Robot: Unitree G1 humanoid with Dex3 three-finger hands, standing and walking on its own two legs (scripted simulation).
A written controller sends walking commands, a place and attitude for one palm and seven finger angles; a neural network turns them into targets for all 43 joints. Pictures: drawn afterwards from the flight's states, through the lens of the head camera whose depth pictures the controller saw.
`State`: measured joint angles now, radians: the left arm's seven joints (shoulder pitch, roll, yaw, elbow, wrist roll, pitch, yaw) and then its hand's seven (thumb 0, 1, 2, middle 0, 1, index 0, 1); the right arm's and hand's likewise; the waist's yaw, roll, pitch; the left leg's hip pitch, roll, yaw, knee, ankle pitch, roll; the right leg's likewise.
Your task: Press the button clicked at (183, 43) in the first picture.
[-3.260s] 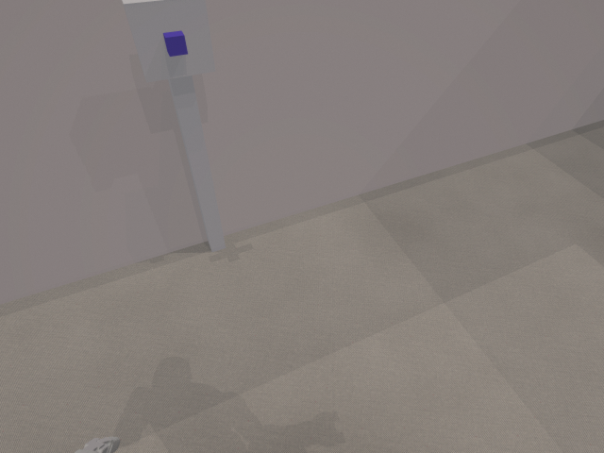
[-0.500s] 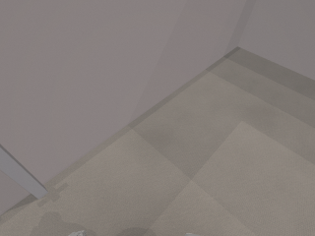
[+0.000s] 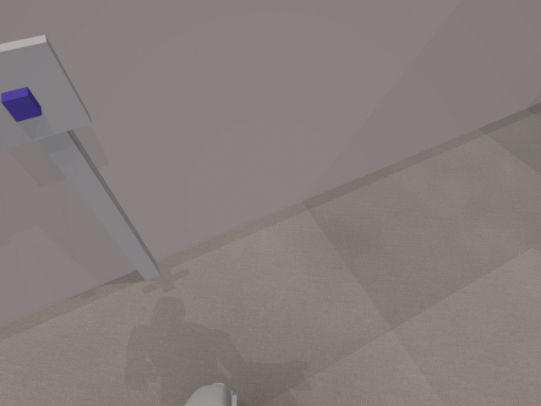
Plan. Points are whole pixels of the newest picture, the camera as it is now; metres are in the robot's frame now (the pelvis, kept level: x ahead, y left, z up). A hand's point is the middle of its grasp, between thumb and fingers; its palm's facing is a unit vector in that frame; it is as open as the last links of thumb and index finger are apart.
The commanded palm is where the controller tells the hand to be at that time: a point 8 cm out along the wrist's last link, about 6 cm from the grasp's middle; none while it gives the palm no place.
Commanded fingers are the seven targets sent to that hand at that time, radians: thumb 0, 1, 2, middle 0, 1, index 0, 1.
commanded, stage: turn to face it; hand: left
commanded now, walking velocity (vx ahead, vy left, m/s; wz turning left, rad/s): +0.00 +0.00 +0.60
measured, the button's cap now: (22, 103) +0.58 +0.51 +0.10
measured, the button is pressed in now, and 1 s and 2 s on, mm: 0 0 0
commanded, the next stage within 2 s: take the last steps up to it in 0.72 s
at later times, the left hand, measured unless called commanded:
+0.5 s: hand out of the picture +0.06 +0.26 -0.15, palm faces +0.27 -0.93 -0.26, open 7.3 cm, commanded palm none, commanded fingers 0.00 0.90 0.90 -0.20 -0.30 -0.20 -0.30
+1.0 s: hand out of the picture -0.08 +0.16 -0.16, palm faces +0.49 -0.84 -0.23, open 7.3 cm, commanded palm none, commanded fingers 0.00 0.90 0.90 -0.20 -0.30 -0.20 -0.30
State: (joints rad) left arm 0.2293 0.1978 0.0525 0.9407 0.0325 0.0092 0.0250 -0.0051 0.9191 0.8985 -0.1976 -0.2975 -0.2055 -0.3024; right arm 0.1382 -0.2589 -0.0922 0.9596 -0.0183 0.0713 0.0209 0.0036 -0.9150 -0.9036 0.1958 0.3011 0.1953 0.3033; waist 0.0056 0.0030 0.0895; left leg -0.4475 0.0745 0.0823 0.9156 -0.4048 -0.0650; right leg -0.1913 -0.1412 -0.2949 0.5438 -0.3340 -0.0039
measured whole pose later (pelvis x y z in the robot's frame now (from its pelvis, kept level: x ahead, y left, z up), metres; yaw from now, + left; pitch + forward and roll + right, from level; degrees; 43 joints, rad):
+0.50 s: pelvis +0.01 +0.02 +0.00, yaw +15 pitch +0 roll +0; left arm 0.14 0.24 0.07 0.89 0.02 0.06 0.01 0.00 0.91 0.90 -0.19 -0.30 -0.20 -0.30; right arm 0.20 -0.20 -0.04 0.92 -0.02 0.03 0.01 0.00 -0.91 -0.90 0.20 0.30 0.20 0.30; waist -0.02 -0.01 0.07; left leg -0.28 -0.05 -0.04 0.48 -0.20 0.04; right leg -0.42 -0.08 0.00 0.91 -0.41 0.10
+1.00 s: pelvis +0.00 -0.01 +0.01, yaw +27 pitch -1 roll +1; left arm 0.31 0.17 0.03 0.99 0.04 -0.02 0.01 0.00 0.91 0.90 -0.20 -0.30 -0.21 -0.30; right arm 0.20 -0.24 -0.07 1.02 -0.02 0.07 0.03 0.01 -0.91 -0.90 0.20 0.30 0.20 0.30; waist 0.03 0.01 0.04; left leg -0.35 0.06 0.03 0.87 -0.41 -0.05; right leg -0.18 -0.09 -0.18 0.45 -0.25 -0.01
